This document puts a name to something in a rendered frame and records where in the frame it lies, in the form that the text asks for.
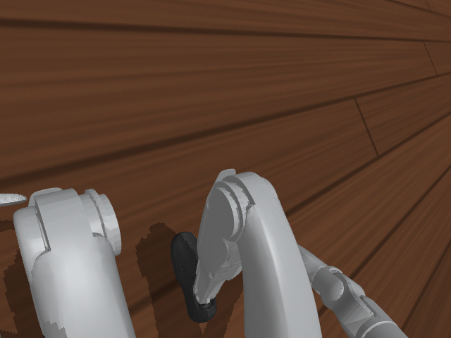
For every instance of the left robot hand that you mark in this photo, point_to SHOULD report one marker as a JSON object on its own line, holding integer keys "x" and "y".
{"x": 11, "y": 199}

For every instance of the right robot hand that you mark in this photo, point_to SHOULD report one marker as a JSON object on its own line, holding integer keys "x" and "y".
{"x": 311, "y": 262}

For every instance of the right robot arm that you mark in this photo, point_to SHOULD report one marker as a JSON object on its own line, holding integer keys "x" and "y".
{"x": 359, "y": 316}

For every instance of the right robot foot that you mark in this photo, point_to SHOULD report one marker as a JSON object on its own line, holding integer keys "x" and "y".
{"x": 184, "y": 259}

